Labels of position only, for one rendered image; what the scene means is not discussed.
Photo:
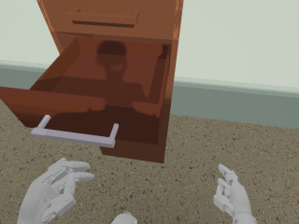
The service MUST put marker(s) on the left robot hand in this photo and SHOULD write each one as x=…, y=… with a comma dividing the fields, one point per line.
x=41, y=193

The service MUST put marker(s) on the left robot thigh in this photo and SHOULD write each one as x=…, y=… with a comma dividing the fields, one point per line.
x=124, y=219

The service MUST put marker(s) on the right robot hand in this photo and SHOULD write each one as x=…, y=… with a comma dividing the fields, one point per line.
x=235, y=199

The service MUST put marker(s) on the drawer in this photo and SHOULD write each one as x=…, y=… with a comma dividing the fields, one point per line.
x=95, y=83

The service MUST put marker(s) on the cabinet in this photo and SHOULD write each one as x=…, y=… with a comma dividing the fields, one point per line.
x=158, y=22

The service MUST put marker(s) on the right robot forearm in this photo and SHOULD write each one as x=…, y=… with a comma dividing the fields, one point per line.
x=244, y=218

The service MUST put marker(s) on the handle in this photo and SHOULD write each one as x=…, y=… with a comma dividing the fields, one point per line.
x=100, y=17
x=79, y=138

